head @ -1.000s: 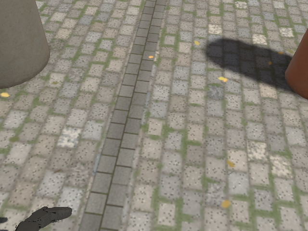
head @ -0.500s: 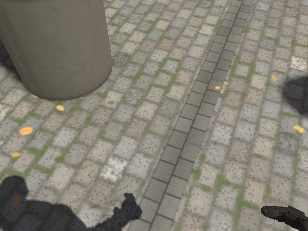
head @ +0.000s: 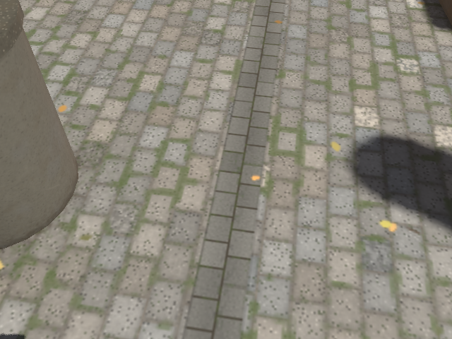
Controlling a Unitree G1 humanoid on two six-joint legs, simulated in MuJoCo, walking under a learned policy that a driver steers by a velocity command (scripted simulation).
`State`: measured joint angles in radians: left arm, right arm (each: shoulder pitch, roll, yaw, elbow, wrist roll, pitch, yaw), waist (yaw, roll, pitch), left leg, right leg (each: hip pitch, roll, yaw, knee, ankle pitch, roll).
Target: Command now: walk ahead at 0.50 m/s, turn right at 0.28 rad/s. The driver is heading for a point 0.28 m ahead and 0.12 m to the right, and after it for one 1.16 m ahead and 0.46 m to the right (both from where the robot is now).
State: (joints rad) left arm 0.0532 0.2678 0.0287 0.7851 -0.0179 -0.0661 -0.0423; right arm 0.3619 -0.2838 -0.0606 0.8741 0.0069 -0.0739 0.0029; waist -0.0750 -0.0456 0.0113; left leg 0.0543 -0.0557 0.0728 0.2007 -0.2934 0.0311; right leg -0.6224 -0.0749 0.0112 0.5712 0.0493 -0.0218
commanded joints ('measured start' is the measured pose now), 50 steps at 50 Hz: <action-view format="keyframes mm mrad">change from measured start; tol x32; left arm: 1 -98 92 20 -101 -3 -16 -18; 6 354 297 105 -11 -11 -3 -2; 31 428 120 44 -105 -20 14 60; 50 -40 76 46 -274 -7 36 -14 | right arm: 1 5 -173 -45 -25 3 6 -12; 24 -417 -93 -8 -249 0 -51 13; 30 7 -282 -76 -162 -29 -54 0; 50 -73 -207 -59 -74 16 -4 -7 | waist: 1 18 108 45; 6 135 -201 -368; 27 92 -77 -25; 30 21 328 -358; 50 1 109 66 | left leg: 1 54 326 -64 30 503 124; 4 -26 253 40 430 880 50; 6 -697 -7 -54 1038 -254 -50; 7 -812 42 -181 1124 -259 -27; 21 -552 70 -126 368 405 -95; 28 -271 74 -149 209 248 0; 31 310 482 -841 127 -190 221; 37 -155 308 -300 -7 155 142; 50 -6 336 56 8 492 99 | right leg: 1 -27 19 -9 -24 -102 -47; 4 409 114 -69 -52 -114 -114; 6 1017 -251 730 -185 -300 -361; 14 425 -89 329 -369 -11 -275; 26 500 -68 402 -206 -111 -165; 32 -176 73 167 707 -549 2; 50 -21 3 -43 77 -115 -28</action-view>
